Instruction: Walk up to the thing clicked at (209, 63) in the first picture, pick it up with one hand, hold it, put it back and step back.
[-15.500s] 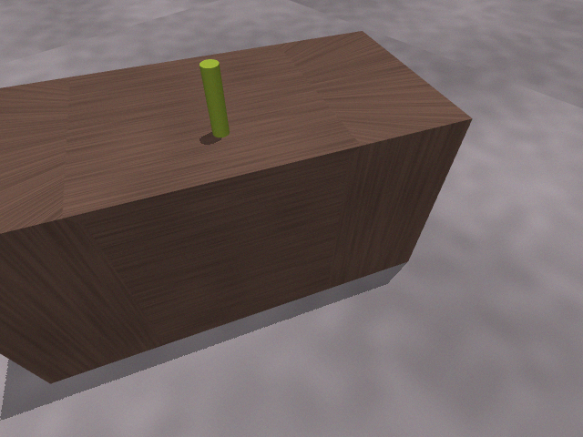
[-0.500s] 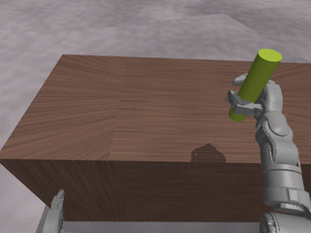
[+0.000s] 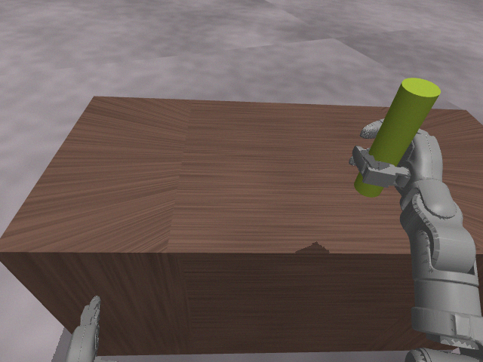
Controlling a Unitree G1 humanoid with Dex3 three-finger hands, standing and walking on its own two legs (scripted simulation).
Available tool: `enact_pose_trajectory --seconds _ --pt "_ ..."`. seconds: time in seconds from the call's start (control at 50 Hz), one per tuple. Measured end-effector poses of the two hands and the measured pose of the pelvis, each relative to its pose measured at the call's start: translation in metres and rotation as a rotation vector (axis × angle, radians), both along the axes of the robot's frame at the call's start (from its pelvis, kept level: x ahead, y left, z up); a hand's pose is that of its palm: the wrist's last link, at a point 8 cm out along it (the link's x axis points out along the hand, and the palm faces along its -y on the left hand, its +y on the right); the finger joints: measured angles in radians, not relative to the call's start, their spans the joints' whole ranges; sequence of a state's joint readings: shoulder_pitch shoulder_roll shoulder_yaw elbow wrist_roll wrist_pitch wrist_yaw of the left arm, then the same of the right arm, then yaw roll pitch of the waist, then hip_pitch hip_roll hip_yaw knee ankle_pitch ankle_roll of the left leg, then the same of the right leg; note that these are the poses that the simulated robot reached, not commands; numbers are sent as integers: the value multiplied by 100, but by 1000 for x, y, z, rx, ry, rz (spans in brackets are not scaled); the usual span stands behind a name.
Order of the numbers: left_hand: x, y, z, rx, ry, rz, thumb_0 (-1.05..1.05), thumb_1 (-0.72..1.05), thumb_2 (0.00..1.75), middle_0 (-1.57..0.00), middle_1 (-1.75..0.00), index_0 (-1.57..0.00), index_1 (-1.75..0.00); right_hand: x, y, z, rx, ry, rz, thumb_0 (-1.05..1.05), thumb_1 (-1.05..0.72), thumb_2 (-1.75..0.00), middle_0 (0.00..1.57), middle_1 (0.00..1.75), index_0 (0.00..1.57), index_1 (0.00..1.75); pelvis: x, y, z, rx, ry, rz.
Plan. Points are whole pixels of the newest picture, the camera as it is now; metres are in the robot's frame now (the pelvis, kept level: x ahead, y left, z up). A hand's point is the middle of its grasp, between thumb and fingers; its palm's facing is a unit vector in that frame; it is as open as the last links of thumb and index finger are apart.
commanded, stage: hold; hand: right
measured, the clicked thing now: (389, 145) +0.35 -0.19 +0.23
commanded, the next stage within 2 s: none
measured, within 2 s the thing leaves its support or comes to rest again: neither
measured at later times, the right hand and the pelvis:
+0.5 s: hand (381, 154) +0.34 -0.18 +0.22, palm faces +0.15 +0.99 -0.03, open 5.7 cm; pelvis +0.00 +0.00 +0.00, yaw +0 degrees
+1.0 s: hand (381, 157) +0.34 -0.18 +0.22, palm faces +0.16 +0.99 -0.03, open 5.7 cm; pelvis +0.01 +0.00 +0.00, yaw -1 degrees
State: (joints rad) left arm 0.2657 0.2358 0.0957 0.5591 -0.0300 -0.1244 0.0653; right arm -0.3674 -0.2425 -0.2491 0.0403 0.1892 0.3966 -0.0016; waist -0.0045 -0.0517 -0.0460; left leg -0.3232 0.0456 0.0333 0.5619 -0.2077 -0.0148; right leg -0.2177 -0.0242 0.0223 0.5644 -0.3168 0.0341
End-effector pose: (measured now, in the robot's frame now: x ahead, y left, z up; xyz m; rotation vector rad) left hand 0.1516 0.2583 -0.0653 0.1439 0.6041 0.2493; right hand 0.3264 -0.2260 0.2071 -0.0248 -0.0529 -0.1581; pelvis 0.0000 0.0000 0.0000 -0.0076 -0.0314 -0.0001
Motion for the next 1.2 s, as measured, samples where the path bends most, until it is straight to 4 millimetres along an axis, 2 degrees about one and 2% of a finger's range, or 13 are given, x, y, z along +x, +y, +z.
enact_pose_trajectory --seconds 0.34,0.66,0.9,1.2 --pt "4 -4 -5 -20 -1 -12 -1 -53 4 -5 -5 -6 -5 -9 -1 12 -9 2 3 0 -10 -116 97 116 100 113 3 -1 2 2 -10 -3" --pt "13 -1 -2 -26 -33 -27 -1 -54 5 -5 -5 -5 -6 -18 2 23 -13 -8 8 0 -11 -115 97 116 99 114 4 3 2 1 -15 -11" --pt "11 6 -1 -9 -34 -12 -1 -54 5 -5 -5 -5 -6 -15 3 18 -4 13 4 0 -11 -115 97 116 99 114 5 4 2 -1 -11 -9" --pt "16 -2 -1 -11 -35 -17 -1 -54 5 -5 -5 -5 -6 -21 -3 17 -9 0 -7 0 -11 -115 97 116 99 114 7 1 2 2 -14 -11"
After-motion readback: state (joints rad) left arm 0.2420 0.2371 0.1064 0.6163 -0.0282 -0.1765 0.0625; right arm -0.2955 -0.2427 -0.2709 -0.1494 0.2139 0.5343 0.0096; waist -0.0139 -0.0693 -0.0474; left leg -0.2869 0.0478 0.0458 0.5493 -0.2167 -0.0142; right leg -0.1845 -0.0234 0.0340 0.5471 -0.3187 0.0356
